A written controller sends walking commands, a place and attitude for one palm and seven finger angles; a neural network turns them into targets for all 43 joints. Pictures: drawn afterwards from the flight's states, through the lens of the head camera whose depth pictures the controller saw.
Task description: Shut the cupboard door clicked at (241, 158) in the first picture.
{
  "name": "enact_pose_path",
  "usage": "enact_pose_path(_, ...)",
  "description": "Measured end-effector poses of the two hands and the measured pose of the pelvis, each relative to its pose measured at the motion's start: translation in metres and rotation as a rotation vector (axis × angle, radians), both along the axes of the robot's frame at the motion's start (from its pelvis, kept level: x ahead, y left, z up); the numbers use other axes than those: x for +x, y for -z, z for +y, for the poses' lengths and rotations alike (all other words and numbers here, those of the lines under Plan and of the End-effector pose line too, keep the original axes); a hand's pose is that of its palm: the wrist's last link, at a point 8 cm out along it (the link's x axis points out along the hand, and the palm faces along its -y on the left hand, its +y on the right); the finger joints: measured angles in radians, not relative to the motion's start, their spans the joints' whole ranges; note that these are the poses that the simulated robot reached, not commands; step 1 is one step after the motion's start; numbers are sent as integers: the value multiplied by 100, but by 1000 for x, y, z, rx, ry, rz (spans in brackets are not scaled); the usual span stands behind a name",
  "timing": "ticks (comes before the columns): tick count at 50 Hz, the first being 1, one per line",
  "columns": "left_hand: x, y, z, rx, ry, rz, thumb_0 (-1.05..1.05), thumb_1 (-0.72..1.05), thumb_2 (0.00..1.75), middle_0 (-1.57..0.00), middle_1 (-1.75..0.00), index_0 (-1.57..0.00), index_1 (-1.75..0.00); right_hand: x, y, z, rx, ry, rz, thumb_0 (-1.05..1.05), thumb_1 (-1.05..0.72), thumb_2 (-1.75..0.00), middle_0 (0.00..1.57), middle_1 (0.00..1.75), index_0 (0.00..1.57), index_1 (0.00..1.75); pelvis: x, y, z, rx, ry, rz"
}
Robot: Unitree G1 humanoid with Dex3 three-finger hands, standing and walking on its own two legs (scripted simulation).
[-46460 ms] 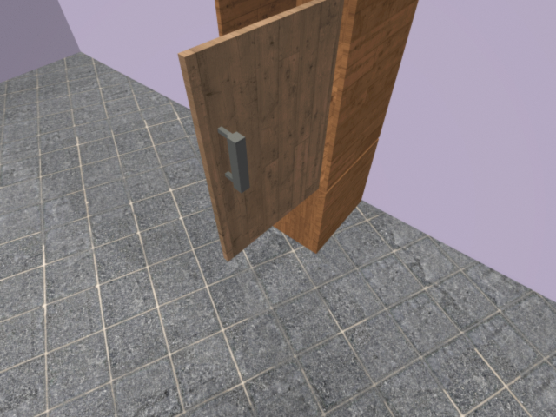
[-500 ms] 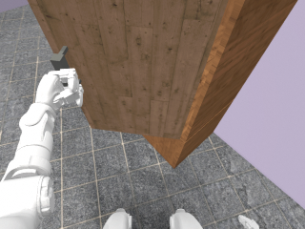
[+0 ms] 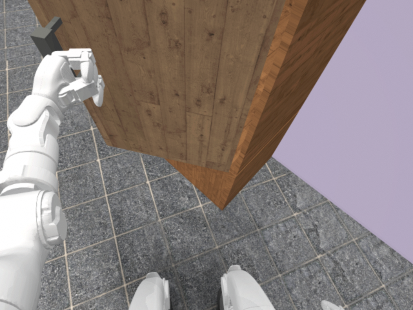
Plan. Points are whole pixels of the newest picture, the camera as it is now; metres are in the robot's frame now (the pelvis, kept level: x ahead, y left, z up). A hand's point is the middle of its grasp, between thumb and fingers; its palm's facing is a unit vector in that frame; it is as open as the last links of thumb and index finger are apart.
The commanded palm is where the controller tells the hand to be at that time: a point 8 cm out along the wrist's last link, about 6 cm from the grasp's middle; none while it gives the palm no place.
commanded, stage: push the door shut along its arc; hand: left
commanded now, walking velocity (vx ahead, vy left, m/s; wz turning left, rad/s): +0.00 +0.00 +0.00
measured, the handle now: (65, 58) +0.57 +0.23 +0.11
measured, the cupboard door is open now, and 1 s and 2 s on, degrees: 30 17 17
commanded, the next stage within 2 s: pull the fist back off the door in 0.68 s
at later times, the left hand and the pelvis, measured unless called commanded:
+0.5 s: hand (116, 66) +0.54 +0.13 +0.12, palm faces -0.35 -0.94 -0.01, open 3.0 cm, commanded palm +0.55 +0.17 +0.11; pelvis +0.01 +0.00 -0.01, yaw -1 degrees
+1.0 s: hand (125, 58) +0.58 +0.12 +0.10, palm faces +0.09 -1.00 -0.01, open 3.1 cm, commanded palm +0.55 +0.14 +0.11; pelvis +0.01 +0.00 -0.01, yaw -1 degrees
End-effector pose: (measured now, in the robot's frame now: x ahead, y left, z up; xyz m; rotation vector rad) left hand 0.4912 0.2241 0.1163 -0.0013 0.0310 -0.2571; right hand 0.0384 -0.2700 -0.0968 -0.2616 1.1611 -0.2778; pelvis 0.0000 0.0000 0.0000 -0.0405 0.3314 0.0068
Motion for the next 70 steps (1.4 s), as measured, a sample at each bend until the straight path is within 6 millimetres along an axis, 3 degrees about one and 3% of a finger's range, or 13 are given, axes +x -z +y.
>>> enact_pose_path(19, 40, -3, -31, 7, 93, 10, 2, 90, 90, -130, -150, -130, -150, -14, 1, -1, -18, 33, 53, 1, -90, -90, 21, 30, 20, 30, 6, 5, 1, -9, 5, 43)
enact_pose_path(40, 73, -5, -50, 30, 147, 42, 0, 95, 95, -130, -150, -129, -150, -42, 11, -1, -36, 53, 143, 1, -90, -90, 21, 30, 20, 30, 2, 17, -2, -22, -1, 96)
enact_pose_path(44, 80, 2, -48, -99, -72, 55, 1, 90, 93, -130, -150, -130, -150, -48, 11, 5, -11, 39, 153, 1, -91, -90, 20, 30, 20, 30, 3, 18, -1, -24, -1, 120)
enact_pose_path(49, 68, 11, -48, -17, -334, 5, 2, 89, 92, -130, -150, -129, -150, -51, 12, 21, 83, 5, 172, 1, -91, -90, 20, 30, 20, 30, 9, 12, -2, -11, 7, 126)
enact_pose_path(55, 49, 15, -69, 57, -321, 24, 2, 90, 91, -130, -150, -129, -150, -48, 10, 31, 151, 25, 171, 1, -91, -90, 20, 30, 20, 30, 16, 0, -6, -2, 7, 72)
enact_pose_path(59, 44, 6, -73, -9, -322, 41, 2, 90, 90, -130, -150, -129, -150, -40, 0, 24, 130, 47, 125, 1, -91, -90, 21, 30, 20, 30, 19, -9, -9, 4, 12, 39)
enact_pose_path(65, 27, -17, -57, 49, -336, -67, 2, 90, 90, -130, -150, -129, -150, -27, -9, 8, 108, 36, 71, 1, -91, -90, 20, 30, 20, 30, 24, -17, -12, 15, 19, 2)
enact_pose_path(70, -3, 5, -46, 49, -314, 25, 1, 90, 90, -130, -150, -129, -150, -12, -15, -3, 97, 4, 70, 1, -91, -90, 20, 30, 20, 30, 23, -23, -13, 20, 7, -33)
